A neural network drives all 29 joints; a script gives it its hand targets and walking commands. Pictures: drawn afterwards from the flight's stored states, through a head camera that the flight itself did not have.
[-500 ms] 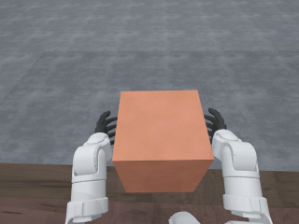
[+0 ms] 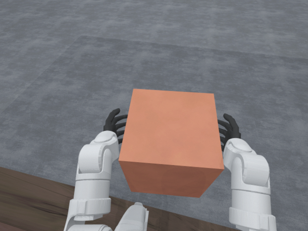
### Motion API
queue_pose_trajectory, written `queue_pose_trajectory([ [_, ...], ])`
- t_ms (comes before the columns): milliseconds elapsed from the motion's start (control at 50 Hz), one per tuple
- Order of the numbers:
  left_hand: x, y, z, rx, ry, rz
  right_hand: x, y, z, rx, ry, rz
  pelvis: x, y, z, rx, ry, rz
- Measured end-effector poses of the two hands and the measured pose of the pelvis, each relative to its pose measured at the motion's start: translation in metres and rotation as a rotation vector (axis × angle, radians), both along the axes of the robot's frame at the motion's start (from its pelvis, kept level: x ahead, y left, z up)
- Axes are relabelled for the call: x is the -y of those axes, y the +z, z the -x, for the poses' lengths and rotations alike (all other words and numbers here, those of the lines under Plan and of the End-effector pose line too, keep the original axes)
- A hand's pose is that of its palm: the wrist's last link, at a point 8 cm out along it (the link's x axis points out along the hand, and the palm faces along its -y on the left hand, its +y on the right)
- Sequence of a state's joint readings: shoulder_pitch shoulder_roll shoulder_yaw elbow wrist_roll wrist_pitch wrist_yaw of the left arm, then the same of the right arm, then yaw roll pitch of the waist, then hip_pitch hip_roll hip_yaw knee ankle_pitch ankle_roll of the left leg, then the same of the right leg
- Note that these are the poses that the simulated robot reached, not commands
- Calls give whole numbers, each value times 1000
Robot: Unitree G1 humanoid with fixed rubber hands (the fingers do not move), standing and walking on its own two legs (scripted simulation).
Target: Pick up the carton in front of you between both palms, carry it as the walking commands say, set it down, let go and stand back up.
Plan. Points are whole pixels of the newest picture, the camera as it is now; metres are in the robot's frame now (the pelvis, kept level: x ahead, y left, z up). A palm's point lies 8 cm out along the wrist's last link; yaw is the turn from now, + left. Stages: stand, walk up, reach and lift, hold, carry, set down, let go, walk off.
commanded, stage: carry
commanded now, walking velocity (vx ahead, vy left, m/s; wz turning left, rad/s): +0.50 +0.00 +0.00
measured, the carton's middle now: (168, 147) +0.34 +0.02 +0.01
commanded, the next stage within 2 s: none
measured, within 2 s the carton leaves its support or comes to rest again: neither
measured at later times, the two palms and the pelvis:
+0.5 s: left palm (143, 80) +0.71 +0.16 -0.06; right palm (211, 83) +0.70 -0.14 -0.05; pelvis +0.39 +0.03 -0.14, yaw +1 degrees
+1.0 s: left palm (147, 50) +1.10 +0.20 -0.14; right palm (195, 51) +1.11 -0.10 -0.15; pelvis +0.79 +0.04 -0.22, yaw +1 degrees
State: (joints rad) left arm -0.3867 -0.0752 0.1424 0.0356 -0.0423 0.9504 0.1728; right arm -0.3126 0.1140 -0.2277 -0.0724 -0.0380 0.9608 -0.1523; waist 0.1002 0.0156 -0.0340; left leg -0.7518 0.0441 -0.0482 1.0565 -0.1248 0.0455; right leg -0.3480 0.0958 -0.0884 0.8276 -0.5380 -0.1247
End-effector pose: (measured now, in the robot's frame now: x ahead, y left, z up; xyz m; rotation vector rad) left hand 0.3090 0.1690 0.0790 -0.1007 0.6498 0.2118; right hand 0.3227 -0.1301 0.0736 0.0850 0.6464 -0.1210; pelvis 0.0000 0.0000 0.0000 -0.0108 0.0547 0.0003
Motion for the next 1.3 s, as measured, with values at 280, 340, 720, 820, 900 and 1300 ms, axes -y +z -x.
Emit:
queue_pose_trajectory([
  [280, 10, -81, -251, 87, -156, -22, 9, -78, -211, 82, -114, 41, -38, -110, -231, 19, -1, -16],
  [340, 14, -108, -286, 7, -145, 1, 13, -104, -245, 3, -132, 21, -42, -115, -270, 8, -3, -20],
  [720, 6, -208, -589, 54, -39, -32, 7, -196, -589, 55, -6, 34, -10, -221, -586, -14, -9, 8],
  [820, -13, -227, -643, -18, 23, -1, -14, -224, -652, -20, 10, -10, -10, -217, -650, -26, 4, 8],
  [900, -22, -226, -702, -6, 30, 17, -22, -226, -706, -8, 0, -10, -19, -213, -706, -38, 12, 8],
  [1300, -41, -170, -973, 71, -98, 42, -40, -158, -940, 69, -131, 17, -76, -186, -987, -32, -32, 47],
])
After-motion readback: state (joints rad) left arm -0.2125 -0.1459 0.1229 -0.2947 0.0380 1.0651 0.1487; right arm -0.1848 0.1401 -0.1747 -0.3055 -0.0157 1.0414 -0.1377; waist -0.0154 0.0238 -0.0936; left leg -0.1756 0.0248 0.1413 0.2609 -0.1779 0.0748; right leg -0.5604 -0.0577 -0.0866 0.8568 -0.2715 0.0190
